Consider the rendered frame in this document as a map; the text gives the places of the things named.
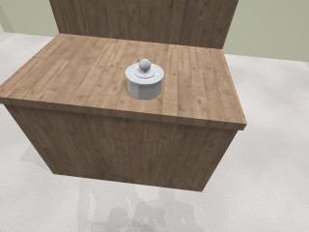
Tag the table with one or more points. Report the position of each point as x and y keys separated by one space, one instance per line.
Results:
x=71 y=98

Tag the lid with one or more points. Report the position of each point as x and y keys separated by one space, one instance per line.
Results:
x=148 y=78

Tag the pot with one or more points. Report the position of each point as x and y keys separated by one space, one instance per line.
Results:
x=141 y=92

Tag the knob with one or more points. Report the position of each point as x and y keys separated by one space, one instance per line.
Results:
x=144 y=65

